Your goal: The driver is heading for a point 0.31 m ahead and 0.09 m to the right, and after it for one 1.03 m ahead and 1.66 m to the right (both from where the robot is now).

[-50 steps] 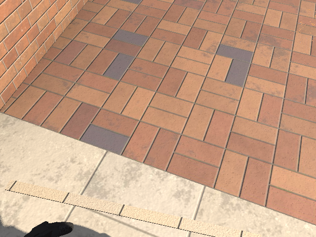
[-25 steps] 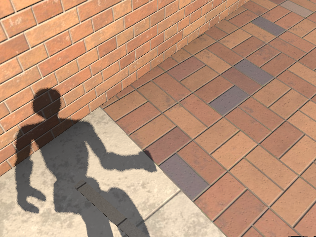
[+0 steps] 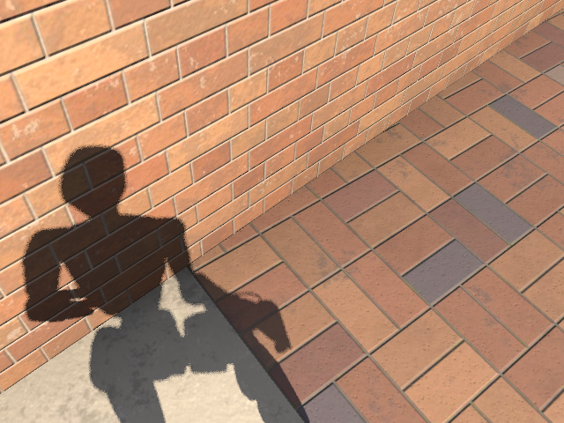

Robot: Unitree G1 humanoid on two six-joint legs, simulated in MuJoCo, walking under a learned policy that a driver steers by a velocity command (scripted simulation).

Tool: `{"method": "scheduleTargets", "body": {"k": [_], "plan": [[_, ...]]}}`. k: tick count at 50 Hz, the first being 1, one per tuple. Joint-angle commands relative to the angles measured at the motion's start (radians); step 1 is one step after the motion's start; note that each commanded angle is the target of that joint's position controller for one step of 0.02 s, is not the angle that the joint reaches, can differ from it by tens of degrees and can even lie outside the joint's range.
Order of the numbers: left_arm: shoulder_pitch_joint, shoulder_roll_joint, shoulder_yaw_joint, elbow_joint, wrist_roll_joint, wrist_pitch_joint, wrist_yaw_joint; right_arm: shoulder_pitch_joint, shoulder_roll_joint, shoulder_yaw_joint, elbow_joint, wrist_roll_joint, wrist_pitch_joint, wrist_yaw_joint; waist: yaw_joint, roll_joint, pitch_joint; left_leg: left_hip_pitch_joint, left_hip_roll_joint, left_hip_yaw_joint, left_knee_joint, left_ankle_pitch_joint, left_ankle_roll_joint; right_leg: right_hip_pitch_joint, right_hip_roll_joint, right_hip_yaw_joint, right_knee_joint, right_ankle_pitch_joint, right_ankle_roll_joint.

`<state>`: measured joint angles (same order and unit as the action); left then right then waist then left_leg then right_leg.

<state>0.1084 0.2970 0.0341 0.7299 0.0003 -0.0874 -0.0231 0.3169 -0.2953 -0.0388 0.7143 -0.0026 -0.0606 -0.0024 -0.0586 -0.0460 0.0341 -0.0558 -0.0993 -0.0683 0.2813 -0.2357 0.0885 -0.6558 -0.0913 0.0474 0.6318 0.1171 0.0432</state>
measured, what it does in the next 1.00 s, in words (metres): walks ahead, turning right: right foot, then left foot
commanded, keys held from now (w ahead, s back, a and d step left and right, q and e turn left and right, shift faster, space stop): w+e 1.00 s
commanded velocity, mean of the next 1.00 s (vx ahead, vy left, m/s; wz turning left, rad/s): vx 0.50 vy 0.00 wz -0.47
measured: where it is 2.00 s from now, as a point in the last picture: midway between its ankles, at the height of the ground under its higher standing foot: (472, 259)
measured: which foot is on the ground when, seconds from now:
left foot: down 0.00-0.20, up 0.22-0.62, down 0.64-1.00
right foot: up 0.00-0.16, down 0.18-0.64, up 0.66-1.00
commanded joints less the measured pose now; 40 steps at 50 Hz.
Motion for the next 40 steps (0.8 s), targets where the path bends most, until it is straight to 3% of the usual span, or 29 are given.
{"method": "scheduleTargets", "body": {"k": [1, 5, 7, 8, 9, 10, 11, 12, 13, 14, 15, 17, 20, 22, 23, 26, 29, 30, 31, 32, 33, 34, 35, 36, 37, 39, 40], "plan": [[-0.151, 0.076, 0.011, -0.103, -0.012, -0.023, -0.019, 0.052, -0.182, -0.049, -0.007, 0.000, -0.010, -0.002, -0.047, 0.109, 0.046, 0.014, 0.300, -0.092, -0.106, 0.205, 0.116, -0.010, 0.015, -0.018, -0.070, 0.026, -0.033], [-0.158, 0.077, 0.009, -0.123, -0.014, -0.025, -0.051, 0.064, -0.193, -0.054, 0.025, 0.002, 0.010, -0.011, -0.031, 0.116, 0.038, 0.161, 0.346, -0.045, -0.017, 0.453, 0.087, -0.027, 0.057, -0.036, -0.121, -0.139, -0.093], [-0.053, 0.122, 0.030, -0.104, -0.010, -0.022, -0.050, 0.047, -0.214, -0.057, 0.021, -0.002, 0.017, -0.018, 0.031, 0.153, -0.058, 0.177, 0.328, 0.004, 0.126, 0.817, 0.057, 0.146, 0.118, -0.083, -0.110, -0.220, -0.134], [0.080, 0.155, 0.050, -0.068, -0.008, -0.021, -0.047, 0.032, -0.183, -0.043, 0.018, -0.008, 0.025, -0.022, 0.109, 0.138, -0.141, 0.146, 0.295, 0.047, 0.295, 0.940, 0.027, 0.320, 0.158, -0.110, -0.134, -0.202, -0.166], [0.240, 0.202, 0.070, -0.037, -0.007, -0.017, -0.038, 0.025, -0.173, -0.032, -0.005, -0.018, 0.023, -0.030, 0.184, 0.090, -0.240, -0.047, 0.268, 0.080, 0.545, 0.799, -0.008, 0.610, 0.080, 0.015, -0.114, -0.164, -0.220], [0.324, 0.312, 0.097, -0.031, -0.003, -0.017, -0.031, 0.120, -0.071, 0.004, -0.053, -0.036, -0.003, -0.017, 0.134, -0.165, -0.365, -0.490, 0.079, 0.106, 0.962, 0.148, -0.096, 1.004, -0.180, 0.528, -0.135, -0.263, -0.415], [0.339, 0.229, 0.080, -0.031, -0.014, -0.017, -0.026, 0.086, -0.099, 0.008, -0.046, -0.024, -0.038, -0.004, 0.173, -0.157, -0.421, -0.685, 0.016, -0.026, 1.096, -0.308, -0.107, 1.114, -0.249, 0.801, -0.296, -0.346, -0.462], [0.293, 0.190, 0.071, -0.040, -0.011, -0.013, -0.014, -0.027, -0.168, -0.008, -0.077, 0.019, -0.064, 0.012, 0.192, -0.088, -0.276, -0.776, 0.088, -0.071, 1.105, -0.230, -0.091, 1.020, -0.214, 0.651, -0.314, -0.375, -0.403], [0.235, 0.176, 0.066, -0.055, -0.007, -0.006, -0.006, -0.085, -0.170, -0.004, -0.093, 0.020, -0.078, 0.015, 0.170, 0.000, -0.185, -0.756, 0.131, -0.050, 1.038, -0.155, -0.085, 0.871, -0.175, 0.527, -0.324, -0.290, -0.367], [0.186, 0.163, 0.059, -0.069, -0.005, 0.001, -0.004, -0.105, -0.166, -0.006, -0.095, -0.004, -0.081, 0.011, 0.130, 0.063, -0.112, -0.705, 0.160, -0.035, 0.945, -0.116, -0.095, 0.721, -0.138, 0.445, -0.342, -0.163, -0.348], [0.158, 0.147, 0.050, -0.077, 0.001, 0.003, -0.001, -0.092, -0.170, -0.011, -0.096, -0.020, -0.073, 0.008, 0.089, 0.054, -0.080, -0.629, 0.181, -0.031, 0.882, -0.093, -0.107, 0.611, -0.108, 0.387, -0.368, -0.069, -0.341], [0.122, 0.150, 0.049, -0.087, -0.002, 0.006, 0.002, -0.050, -0.144, -0.007, -0.096, -0.024, -0.051, 0.006, 0.041, 0.002, -0.063, -0.543, 0.186, -0.009, 0.789, -0.089, -0.136, 0.485, -0.068, 0.329, -0.404, 0.007, -0.347], [0.112, 0.191, 0.062, -0.075, -0.012, 0.001, 0.012, -0.093, -0.104, 0.007, -0.110, -0.027, -0.034, -0.002, 0.033, -0.020, -0.021, -0.468, 0.157, 0.030, 0.559, 0.023, -0.167, 0.348, -0.002, 0.234, -0.426, 0.019, -0.324], [0.152, 0.206, 0.069, -0.053, -0.021, 0.003, 0.016, -0.182, -0.082, 0.017, -0.125, -0.024, -0.036, 0.000, 0.078, -0.023, -0.022, -0.410, 0.126, 0.031, 0.382, 0.175, -0.170, 0.336, 0.032, 0.211, -0.412, -0.059, -0.285], [0.168, 0.213, 0.073, -0.047, -0.021, 0.011, 0.020, -0.223, -0.089, 0.018, -0.134, -0.025, -0.040, 0.004, 0.095, -0.026, -0.028, -0.396, 0.113, 0.026, 0.324, 0.249, -0.170, 0.349, 0.033, 0.222, -0.401, -0.086, -0.270], [0.214, 0.202, 0.074, -0.024, -0.023, 0.028, 0.027, -0.279, -0.115, 0.010, -0.143, -0.005, -0.053, 0.015, 0.120, -0.037, -0.038, -0.371, 0.099, -0.012, 0.214, 0.302, -0.157, 0.432, 0.005, 0.305, -0.353, -0.186, -0.246], [0.212, 0.191, 0.074, -0.014, -0.022, 0.039, 0.025, -0.247, -0.158, -0.003, -0.131, 0.006, -0.062, 0.010, 0.091, -0.067, -0.027, -0.333, 0.109, -0.032, 0.172, 0.192, -0.127, 0.514, -0.024, 0.393, -0.271, -0.204, -0.225], [0.203, 0.184, 0.072, -0.012, -0.019, 0.043, 0.022, -0.195, -0.177, -0.013, -0.116, 0.004, -0.066, 0.005, 0.060, -0.069, -0.046, -0.254, 0.105, -0.013, 0.137, 0.164, -0.106, 0.518, -0.009, 0.395, -0.215, -0.158, -0.209], [0.207, 0.156, 0.060, -0.012, -0.014, 0.041, 0.018, -0.123, -0.201, -0.025, -0.103, -0.006, -0.069, -0.002, 0.020, -0.059, -0.106, -0.114, 0.130, -0.016, 0.117, 0.140, -0.073, 0.500, 0.033, 0.366, -0.107, -0.100, -0.183], [0.194, 0.096, 0.038, -0.029, -0.004, 0.033, 0.012, 0.016, -0.242, -0.037, -0.088, -0.031, -0.070, -0.009, -0.046, 0.020, -0.223, 0.110, 0.276, -0.153, 0.141, 0.051, -0.004, 0.390, 0.093, 0.295, 0.152, -0.199, -0.151], [0.286, 0.038, 0.015, -0.076, -0.020, 0.022, 0.007, 0.108, -0.325, -0.063, -0.040, -0.048, -0.056, -0.002, -0.009, 0.327, -0.329, 0.407, 0.486, -0.578, 0.075, -0.099, 0.162, 0.039, 0.240, 0.156, 0.459, -0.602, -0.085], [0.278, 0.116, 0.024, -0.070, -0.033, 0.018, 0.011, 0.105, -0.249, -0.054, -0.034, -0.021, -0.048, 0.006, -0.015, 0.300, -0.277, 0.388, 0.535, -0.689, 0.014, -0.242, 0.170, -0.100, 0.162, 0.167, 0.582, -0.716, -0.073], [0.194, 0.181, 0.040, -0.074, -0.037, 0.025, 0.014, 0.075, -0.183, -0.039, -0.046, -0.018, -0.042, 0.004, -0.045, 0.192, -0.168, 0.299, 0.496, -0.553, 0.008, -0.227, 0.126, -0.130, 0.120, 0.161, 0.623, -0.635, -0.067], [0.146, 0.183, 0.042, -0.088, -0.027, 0.035, 0.019, 0.030, -0.161, -0.033, -0.051, -0.023, -0.038, 0.004, -0.034, 0.118, -0.105, 0.212, 0.454, -0.427, 0.005, -0.104, 0.094, -0.111, 0.084, 0.119, 0.613, -0.567, -0.059], [0.105, 0.175, 0.044, -0.108, -0.012, 0.039, 0.019, -0.003, -0.144, -0.028, -0.041, -0.022, -0.036, 0.002, -0.021, 0.097, -0.045, 0.128, 0.417, -0.337, -0.016, 0.016, 0.086, -0.103, 0.057, 0.104, 0.561, -0.513, -0.053], [0.093, 0.134, 0.039, -0.132, -0.017, 0.052, 0.009, -0.023, -0.135, -0.024, -0.025, -0.026, -0.039, -0.001, 0.001, 0.138, -0.013, 0.029, 0.373, -0.216, -0.065, 0.115, 0.070, -0.044, 0.024, 0.077, 0.493, -0.462, -0.049], [0.087, 0.103, 0.029, -0.146, -0.018, 0.054, 0.005, -0.017, -0.154, -0.032, -0.013, -0.019, -0.042, 0.002, 0.007, 0.153, -0.004, 0.007, 0.373, -0.180, -0.102, 0.126, 0.081, -0.044, 0.017, 0.054, 0.457, -0.457, -0.047]]}}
